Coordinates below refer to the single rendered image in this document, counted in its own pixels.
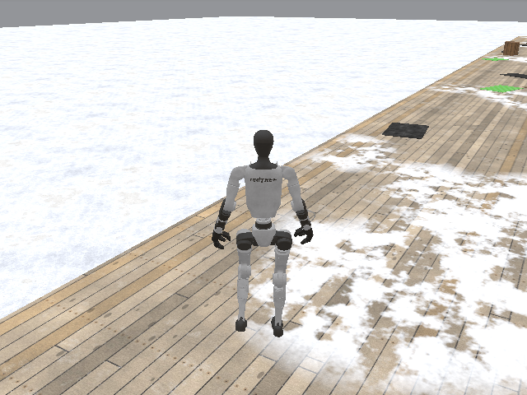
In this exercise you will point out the robot left upper arm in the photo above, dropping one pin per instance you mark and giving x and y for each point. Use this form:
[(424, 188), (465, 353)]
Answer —
[(237, 174)]

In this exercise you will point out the robot right upper arm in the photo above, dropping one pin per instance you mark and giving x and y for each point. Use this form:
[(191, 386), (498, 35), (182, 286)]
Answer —
[(293, 187)]

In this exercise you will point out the robot left hand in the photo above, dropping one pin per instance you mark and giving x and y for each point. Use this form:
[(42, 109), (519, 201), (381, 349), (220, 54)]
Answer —
[(216, 237)]

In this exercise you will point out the right robot shin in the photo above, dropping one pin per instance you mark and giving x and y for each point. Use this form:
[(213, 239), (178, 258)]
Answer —
[(279, 297)]

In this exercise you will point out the robot right hand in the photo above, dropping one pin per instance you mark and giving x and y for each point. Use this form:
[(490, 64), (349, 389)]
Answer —
[(301, 232)]

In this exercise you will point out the right robot foot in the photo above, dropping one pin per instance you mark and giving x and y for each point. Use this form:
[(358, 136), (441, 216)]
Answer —
[(277, 330)]

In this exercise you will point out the right robot forearm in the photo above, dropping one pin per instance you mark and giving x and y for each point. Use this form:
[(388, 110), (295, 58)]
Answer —
[(303, 217)]

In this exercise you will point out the left robot forearm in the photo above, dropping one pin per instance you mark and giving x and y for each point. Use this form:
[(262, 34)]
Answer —
[(222, 219)]

